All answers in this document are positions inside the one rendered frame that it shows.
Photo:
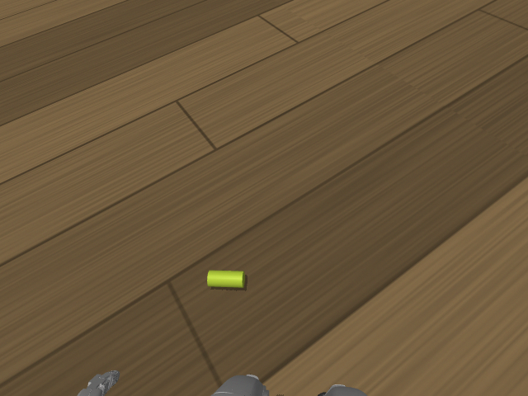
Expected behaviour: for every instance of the left robot hand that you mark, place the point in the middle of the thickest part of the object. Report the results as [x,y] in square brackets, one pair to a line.
[100,384]

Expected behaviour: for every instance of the can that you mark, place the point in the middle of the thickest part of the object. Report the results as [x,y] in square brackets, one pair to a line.
[226,279]

